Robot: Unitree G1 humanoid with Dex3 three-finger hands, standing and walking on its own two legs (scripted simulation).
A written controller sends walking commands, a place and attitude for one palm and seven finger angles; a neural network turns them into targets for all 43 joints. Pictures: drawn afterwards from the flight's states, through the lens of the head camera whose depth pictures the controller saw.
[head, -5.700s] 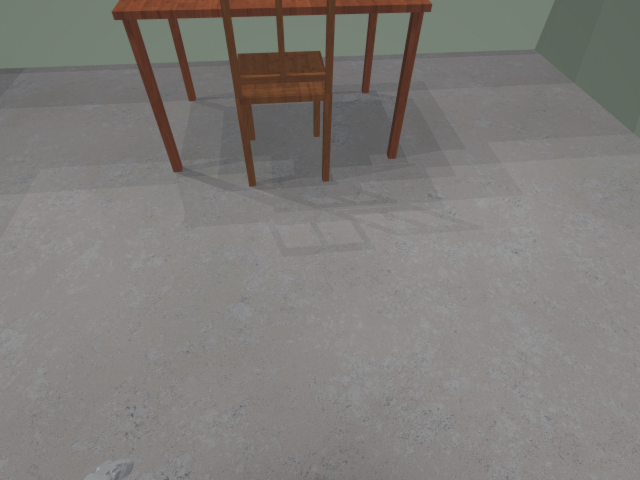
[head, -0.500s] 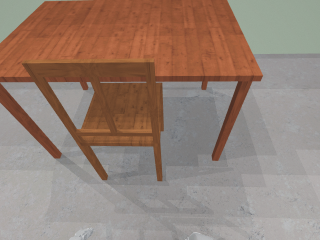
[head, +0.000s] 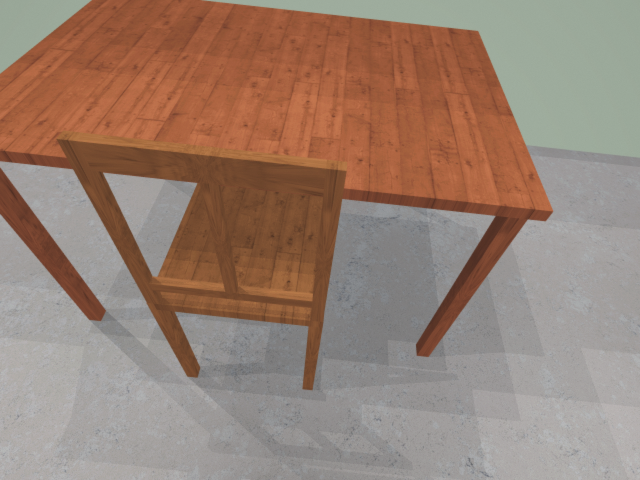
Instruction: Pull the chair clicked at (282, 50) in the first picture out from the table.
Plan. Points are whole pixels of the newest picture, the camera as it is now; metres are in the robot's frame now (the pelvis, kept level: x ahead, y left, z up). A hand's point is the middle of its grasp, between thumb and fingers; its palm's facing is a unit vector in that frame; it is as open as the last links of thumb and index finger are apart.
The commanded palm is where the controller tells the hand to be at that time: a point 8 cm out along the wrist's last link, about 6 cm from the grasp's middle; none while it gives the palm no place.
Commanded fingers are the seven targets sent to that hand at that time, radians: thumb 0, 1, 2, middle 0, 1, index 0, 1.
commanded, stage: come to a stop and stand still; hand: left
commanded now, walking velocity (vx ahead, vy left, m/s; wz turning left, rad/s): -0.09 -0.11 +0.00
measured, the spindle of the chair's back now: (222, 243) +0.48 +0.22 -0.07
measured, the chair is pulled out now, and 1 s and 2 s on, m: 0.00 0.00 0.00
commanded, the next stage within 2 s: look again from close up in 0.58 s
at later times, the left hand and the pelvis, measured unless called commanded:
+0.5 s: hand out of the picture -0.03 +0.14 -0.17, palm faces +0.03 -0.98 -0.18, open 7.4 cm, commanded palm none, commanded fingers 0.00 0.90 0.90 -0.20 -0.30 -0.20 -0.30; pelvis -0.03 -0.03 +0.00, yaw +0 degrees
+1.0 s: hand out of the picture -0.01 +0.18 -0.18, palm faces +0.04 -0.98 -0.20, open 7.4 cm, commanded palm none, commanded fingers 0.00 0.90 0.90 -0.20 -0.30 -0.20 -0.30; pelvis -0.02 +0.00 -0.01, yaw +0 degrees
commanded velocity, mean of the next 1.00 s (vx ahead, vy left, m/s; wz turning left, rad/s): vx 0.00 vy -0.01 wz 0.00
